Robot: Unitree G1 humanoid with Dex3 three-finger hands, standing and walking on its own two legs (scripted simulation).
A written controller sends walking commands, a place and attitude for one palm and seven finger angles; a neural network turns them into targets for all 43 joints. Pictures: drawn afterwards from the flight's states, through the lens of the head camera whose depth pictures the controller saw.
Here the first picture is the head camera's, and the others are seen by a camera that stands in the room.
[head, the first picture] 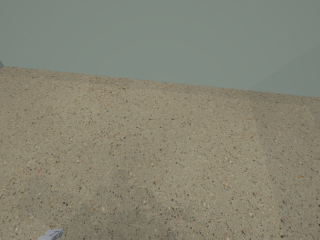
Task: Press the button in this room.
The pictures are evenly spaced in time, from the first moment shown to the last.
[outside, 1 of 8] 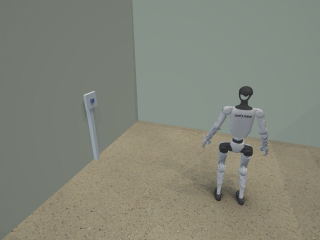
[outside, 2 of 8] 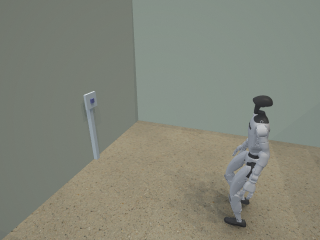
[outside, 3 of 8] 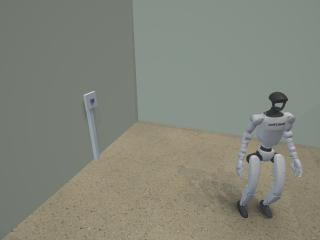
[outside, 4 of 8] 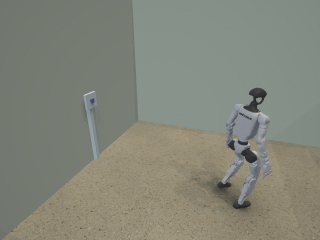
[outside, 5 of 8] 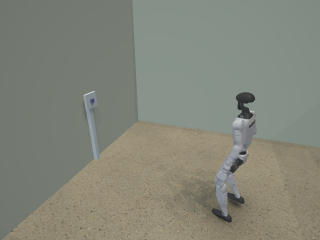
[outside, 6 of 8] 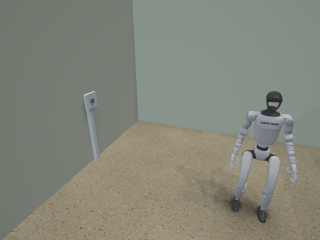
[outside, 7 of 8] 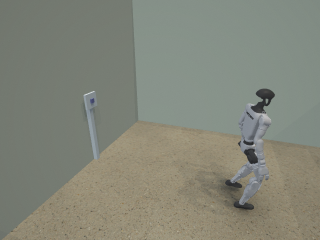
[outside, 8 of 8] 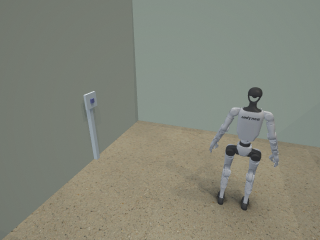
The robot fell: no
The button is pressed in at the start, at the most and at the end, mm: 0 0 0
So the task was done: no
